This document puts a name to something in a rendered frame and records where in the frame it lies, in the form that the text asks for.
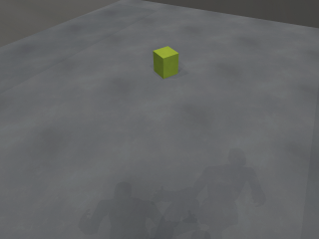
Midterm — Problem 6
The carton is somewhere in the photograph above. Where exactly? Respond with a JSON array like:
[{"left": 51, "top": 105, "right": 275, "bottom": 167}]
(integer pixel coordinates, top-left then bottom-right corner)
[{"left": 153, "top": 46, "right": 179, "bottom": 79}]

